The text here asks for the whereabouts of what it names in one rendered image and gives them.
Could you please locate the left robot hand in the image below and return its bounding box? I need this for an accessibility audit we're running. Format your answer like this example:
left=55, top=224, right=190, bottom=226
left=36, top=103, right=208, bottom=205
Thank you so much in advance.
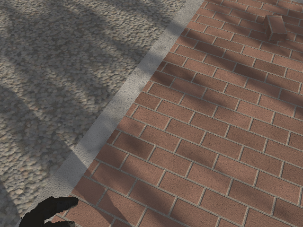
left=19, top=196, right=79, bottom=227

